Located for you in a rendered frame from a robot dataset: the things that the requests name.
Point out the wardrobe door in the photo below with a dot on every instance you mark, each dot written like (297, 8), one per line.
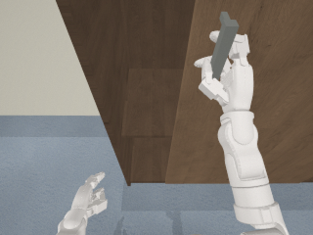
(280, 41)

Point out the right robot hand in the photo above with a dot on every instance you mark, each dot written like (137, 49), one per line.
(237, 78)

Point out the right robot forearm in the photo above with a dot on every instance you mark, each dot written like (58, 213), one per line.
(254, 202)

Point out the left robot forearm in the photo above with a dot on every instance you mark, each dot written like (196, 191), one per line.
(74, 223)

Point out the left robot hand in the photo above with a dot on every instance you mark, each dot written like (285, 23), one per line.
(86, 199)

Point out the handle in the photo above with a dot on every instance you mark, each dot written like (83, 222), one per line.
(225, 39)

